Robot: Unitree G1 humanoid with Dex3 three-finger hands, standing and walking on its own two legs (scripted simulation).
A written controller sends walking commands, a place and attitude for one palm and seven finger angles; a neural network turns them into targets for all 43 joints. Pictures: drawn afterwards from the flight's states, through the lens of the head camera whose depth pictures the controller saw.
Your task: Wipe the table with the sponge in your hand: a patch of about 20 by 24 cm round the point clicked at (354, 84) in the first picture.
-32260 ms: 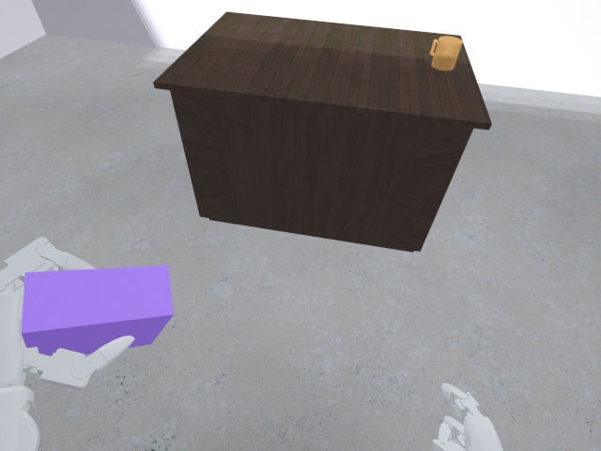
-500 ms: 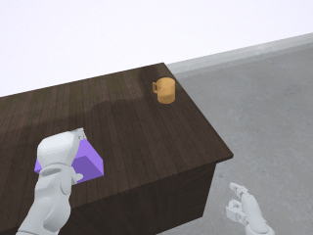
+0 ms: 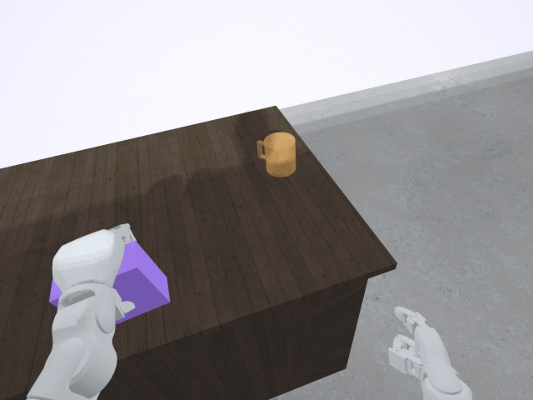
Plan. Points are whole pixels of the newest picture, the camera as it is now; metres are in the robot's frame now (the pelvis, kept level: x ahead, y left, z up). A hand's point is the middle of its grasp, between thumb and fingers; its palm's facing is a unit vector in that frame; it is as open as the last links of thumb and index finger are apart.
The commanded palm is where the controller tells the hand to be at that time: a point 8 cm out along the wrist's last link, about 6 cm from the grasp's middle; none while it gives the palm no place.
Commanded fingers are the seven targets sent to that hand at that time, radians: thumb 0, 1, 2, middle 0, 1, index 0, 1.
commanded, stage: lower the sponge onto the table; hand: left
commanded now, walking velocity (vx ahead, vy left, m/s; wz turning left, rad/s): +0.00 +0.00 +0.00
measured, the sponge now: (121, 293) +0.24 +0.28 +0.04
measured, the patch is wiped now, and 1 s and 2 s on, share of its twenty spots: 0.00 0.00 0.15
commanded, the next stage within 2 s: wipe forward along the first lane in 1.26 s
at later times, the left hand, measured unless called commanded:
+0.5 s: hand (126, 290) +0.24 +0.27 +0.06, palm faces +0.00 -0.15 -0.99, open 9.5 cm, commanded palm +0.21 +0.26 +0.12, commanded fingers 0.00 0.10 1.30 -1.20 -1.60 -1.20 -1.60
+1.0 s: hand (128, 305) +0.23 +0.27 +0.03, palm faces -0.06 -0.15 -0.99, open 9.5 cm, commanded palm +0.21 +0.26 +0.10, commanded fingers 0.00 0.10 1.30 -1.20 -1.60 -1.20 -1.60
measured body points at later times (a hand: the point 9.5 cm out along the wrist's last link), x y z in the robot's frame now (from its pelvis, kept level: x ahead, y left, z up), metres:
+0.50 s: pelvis +0.00 +0.00 +0.00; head -0.01 -0.04 +0.45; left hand +0.23 +0.27 +0.11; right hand +0.26 -0.19 -0.08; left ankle -0.01 +0.10 -0.74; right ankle +0.02 -0.07 -0.74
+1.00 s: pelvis +0.00 +0.00 +0.00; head -0.01 -0.03 +0.45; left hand +0.23 +0.27 +0.08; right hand +0.25 -0.21 -0.08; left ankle -0.01 +0.10 -0.74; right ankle +0.02 -0.07 -0.74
